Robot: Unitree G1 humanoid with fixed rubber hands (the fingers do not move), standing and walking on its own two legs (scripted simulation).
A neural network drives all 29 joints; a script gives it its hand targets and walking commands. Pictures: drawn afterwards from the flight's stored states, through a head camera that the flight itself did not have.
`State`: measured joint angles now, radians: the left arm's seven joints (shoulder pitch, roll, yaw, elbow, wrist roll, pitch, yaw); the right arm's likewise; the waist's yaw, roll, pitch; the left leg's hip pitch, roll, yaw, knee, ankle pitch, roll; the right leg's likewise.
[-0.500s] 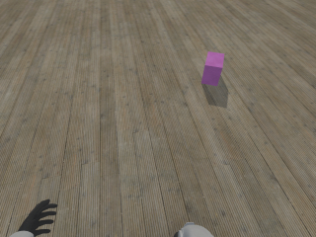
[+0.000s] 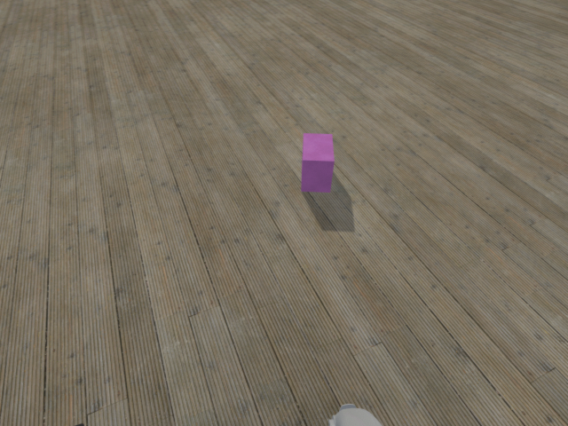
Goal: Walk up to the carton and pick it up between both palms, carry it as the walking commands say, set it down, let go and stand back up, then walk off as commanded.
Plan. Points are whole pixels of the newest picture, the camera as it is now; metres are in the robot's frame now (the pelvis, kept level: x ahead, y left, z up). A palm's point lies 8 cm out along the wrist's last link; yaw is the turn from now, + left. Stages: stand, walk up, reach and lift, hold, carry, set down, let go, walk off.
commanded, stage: walk up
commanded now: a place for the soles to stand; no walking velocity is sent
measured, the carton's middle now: (316, 162) +1.51 -0.25 -0.66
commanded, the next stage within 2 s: none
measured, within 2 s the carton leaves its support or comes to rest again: neither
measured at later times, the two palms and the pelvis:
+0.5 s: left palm (149, 342) +0.31 +0.24 -0.11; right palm (502, 332) +0.29 -0.38 -0.11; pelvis +0.24 -0.07 -0.01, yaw -5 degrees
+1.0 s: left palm (188, 224) +0.56 +0.20 -0.09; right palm (494, 268) +0.44 -0.45 -0.13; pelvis +0.44 -0.12 -0.02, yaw -9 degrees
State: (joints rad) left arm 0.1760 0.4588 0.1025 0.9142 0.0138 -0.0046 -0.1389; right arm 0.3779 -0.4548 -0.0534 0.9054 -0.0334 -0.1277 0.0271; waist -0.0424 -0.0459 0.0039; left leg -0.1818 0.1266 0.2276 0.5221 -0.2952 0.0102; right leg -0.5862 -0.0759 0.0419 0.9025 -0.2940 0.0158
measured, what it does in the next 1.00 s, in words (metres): walks ahead: right foot, then left foot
